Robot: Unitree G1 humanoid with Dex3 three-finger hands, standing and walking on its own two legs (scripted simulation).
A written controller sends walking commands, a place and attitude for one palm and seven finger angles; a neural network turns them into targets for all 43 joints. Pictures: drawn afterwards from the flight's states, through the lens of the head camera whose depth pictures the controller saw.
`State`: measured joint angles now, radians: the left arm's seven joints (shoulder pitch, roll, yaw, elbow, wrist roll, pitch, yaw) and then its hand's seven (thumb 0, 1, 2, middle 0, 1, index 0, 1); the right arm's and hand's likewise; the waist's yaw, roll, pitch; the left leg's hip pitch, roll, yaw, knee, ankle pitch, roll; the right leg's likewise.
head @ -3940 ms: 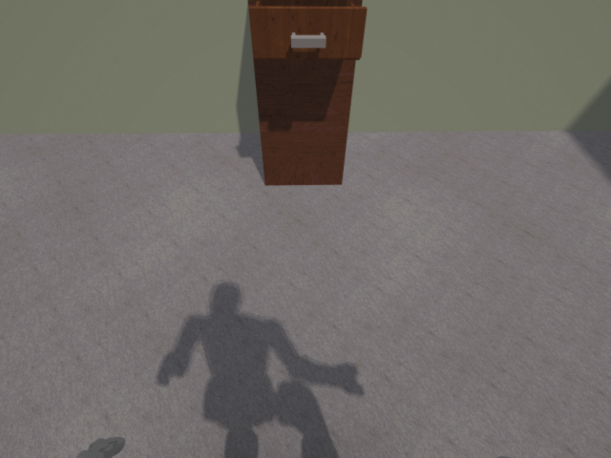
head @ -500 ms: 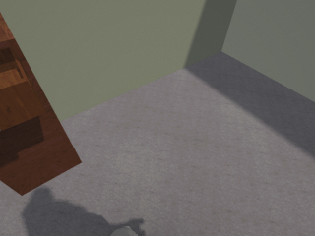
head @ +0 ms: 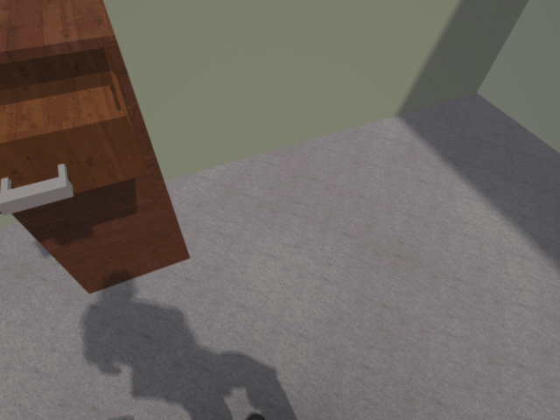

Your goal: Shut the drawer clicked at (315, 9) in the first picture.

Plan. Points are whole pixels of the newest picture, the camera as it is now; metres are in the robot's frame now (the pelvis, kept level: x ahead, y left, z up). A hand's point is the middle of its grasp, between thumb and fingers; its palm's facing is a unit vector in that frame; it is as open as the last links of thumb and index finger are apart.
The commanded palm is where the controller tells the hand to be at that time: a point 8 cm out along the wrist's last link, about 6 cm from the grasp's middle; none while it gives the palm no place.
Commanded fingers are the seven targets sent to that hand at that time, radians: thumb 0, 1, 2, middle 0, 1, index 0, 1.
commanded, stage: turn to face it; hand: left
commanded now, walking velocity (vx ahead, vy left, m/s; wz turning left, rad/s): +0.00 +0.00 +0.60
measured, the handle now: (35, 185) +0.45 +0.42 +0.04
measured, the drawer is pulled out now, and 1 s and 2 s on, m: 0.24 0.24 0.24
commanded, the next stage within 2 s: take the last steps up to it in 0.54 s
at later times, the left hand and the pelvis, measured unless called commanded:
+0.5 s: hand out of the picture -0.05 +0.17 -0.17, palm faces +0.35 -0.90 -0.25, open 7.4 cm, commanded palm none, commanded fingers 0.00 0.90 0.90 -0.20 -0.30 -0.20 -0.30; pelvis -0.02 -0.02 -0.01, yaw +19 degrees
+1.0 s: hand out of the picture +0.00 +0.21 -0.16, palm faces +0.39 -0.89 -0.23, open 7.4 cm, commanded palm none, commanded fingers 0.00 0.90 0.90 -0.20 -0.30 -0.20 -0.30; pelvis +0.02 +0.01 +0.00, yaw +23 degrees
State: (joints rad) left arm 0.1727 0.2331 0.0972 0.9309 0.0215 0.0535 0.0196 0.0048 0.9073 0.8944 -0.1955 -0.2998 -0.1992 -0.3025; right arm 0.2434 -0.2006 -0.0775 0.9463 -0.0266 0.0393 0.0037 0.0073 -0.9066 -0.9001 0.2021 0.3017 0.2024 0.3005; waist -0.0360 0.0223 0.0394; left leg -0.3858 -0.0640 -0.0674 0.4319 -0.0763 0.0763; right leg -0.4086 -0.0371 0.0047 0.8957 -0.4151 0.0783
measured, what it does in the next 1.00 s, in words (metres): steps on the spot, turning left: right foot, then left foot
